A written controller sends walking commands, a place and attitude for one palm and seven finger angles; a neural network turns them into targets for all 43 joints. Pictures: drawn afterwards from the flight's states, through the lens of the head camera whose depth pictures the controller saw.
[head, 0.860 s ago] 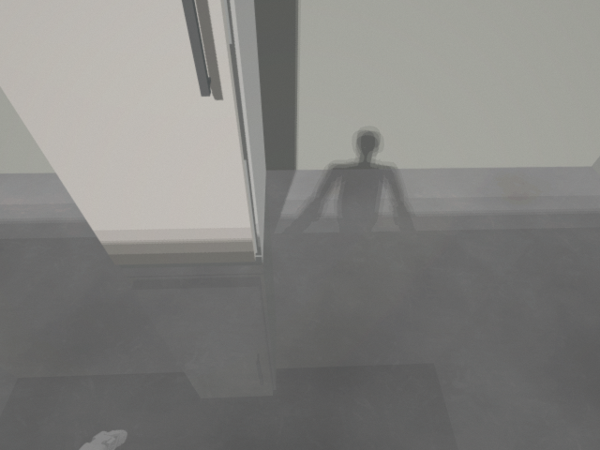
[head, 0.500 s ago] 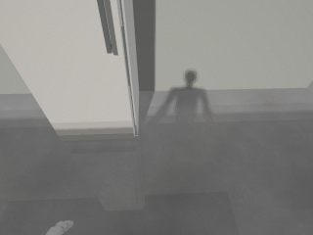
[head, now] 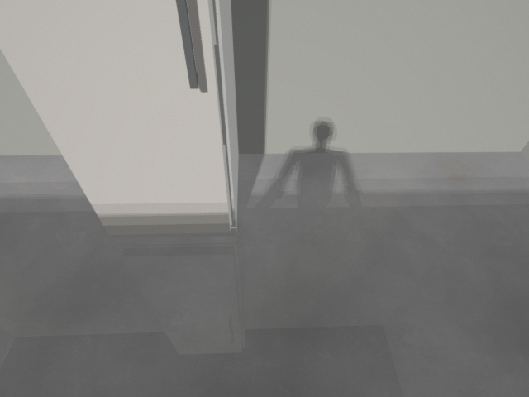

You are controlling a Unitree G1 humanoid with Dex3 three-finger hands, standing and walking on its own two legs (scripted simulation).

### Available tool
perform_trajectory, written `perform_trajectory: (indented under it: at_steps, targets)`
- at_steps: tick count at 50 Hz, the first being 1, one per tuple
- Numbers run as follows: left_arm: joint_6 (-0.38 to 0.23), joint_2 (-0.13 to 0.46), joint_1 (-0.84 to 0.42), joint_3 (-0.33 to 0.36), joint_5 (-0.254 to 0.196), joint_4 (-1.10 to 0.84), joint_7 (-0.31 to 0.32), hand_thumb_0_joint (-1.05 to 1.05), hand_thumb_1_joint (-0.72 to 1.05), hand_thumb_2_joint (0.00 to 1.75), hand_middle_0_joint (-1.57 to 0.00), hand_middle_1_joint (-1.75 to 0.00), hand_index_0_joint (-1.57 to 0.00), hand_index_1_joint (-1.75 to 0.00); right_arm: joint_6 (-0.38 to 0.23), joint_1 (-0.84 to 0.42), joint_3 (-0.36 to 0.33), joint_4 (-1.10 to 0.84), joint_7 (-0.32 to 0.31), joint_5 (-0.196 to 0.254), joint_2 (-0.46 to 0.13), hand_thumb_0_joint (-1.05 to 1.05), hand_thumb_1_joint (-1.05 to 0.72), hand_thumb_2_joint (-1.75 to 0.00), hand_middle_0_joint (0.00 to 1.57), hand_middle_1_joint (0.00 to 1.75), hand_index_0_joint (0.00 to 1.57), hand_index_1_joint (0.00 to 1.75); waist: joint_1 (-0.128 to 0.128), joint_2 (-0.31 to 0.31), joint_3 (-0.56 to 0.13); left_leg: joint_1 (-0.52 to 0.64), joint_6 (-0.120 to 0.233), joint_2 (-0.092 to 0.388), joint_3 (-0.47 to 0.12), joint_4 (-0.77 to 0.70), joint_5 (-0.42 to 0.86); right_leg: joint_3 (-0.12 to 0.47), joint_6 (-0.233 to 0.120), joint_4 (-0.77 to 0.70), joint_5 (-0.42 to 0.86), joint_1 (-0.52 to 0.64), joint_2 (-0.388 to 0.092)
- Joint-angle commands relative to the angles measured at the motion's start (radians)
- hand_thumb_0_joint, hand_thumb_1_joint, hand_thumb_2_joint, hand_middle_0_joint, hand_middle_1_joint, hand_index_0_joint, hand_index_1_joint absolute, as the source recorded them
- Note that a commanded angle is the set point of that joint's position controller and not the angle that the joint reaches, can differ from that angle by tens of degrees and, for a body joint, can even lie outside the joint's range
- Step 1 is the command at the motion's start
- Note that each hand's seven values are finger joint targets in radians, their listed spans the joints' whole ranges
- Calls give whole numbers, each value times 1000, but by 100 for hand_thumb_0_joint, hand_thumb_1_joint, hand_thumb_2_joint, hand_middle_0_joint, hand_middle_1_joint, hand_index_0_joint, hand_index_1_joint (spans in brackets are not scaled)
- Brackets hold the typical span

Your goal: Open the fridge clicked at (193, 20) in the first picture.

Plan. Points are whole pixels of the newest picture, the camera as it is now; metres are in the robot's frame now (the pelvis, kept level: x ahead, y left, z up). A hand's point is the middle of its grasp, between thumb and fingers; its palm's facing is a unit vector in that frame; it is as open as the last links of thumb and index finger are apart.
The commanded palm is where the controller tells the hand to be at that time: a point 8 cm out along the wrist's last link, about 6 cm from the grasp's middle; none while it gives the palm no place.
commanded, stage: look at it before walking up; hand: right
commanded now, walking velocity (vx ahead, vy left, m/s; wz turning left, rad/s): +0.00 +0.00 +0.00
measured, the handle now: (183, 7) +0.85 +0.24 +0.23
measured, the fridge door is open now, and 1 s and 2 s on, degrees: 0 0 0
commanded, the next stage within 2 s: walk to a spot facing it in 0.58 s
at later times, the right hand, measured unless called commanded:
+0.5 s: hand out of the picture +0.07 -0.24 -0.16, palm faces -0.02 +0.94 -0.33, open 7.3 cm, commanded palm none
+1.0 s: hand out of the picture +0.07 -0.21 -0.18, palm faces -0.11 +0.96 -0.27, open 7.3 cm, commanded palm none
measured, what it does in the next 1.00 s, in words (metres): stands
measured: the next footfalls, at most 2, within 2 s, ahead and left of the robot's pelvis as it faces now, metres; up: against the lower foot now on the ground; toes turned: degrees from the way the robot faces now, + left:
right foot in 1.50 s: +0.05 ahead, -0.13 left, +0.00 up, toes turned +24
left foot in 1.96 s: -0.13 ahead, +0.06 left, +0.00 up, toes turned +47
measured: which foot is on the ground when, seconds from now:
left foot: down 0.00-1.00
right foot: down 0.00-1.00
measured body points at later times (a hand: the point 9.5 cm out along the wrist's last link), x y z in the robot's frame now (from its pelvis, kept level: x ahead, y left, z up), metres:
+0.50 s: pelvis +0.00 +0.00 +0.00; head +0.00 +0.00 +0.45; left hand +0.07 +0.30 -0.13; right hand +0.07 -0.29 -0.13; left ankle +0.00 +0.12 -0.75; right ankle -0.01 -0.13 -0.74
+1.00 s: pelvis -0.01 +0.00 -0.02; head +0.02 +0.01 +0.43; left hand +0.05 +0.27 -0.16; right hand +0.07 -0.26 -0.16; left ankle -0.01 +0.11 -0.74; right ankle -0.01 -0.13 -0.75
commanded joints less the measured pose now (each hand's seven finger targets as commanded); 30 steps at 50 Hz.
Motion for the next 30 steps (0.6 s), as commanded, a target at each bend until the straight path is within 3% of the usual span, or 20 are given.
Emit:
perform_trajectory:
  at_steps: [1,6,30]
  targets:
    - [-23,198,-59,40,-4,-70,16,0,90,90,-20,-30,-20,-30,-26,-41,-37,-65,-11,-2,-208,0,-90,-90,20,30,20,30,-2,14,-57,-4,33,125,-109,-73,123,88,-33,-58,109,3,-104]
    - [-23,197,-55,39,-3,-68,15,0,90,90,-20,-30,-20,-30,-26,-44,-37,-67,-11,-3,-206,0,-90,-90,20,30,20,30,-1,8,-48,-17,32,120,-114,-83,82,94,-33,-68,89,-4,-102]
    - [-23,198,-48,38,-5,-59,17,0,90,90,-20,-30,-20,-30,-28,-25,-36,-53,-10,-3,-202,0,-90,-90,20,30,20,30,0,-6,-67,1,30,122,-108,-87,124,92,-30,-70,116,14,-109]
